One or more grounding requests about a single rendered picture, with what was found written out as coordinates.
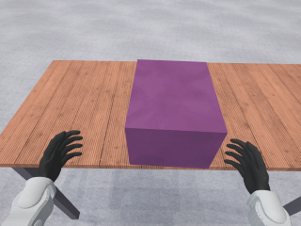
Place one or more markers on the left robot hand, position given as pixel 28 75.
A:
pixel 56 154

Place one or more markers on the carton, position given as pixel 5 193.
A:
pixel 174 118

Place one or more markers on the right robot forearm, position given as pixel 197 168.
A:
pixel 265 209

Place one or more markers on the table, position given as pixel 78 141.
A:
pixel 260 103

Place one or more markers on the left robot forearm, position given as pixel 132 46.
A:
pixel 33 205

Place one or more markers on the right robot hand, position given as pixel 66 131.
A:
pixel 252 167

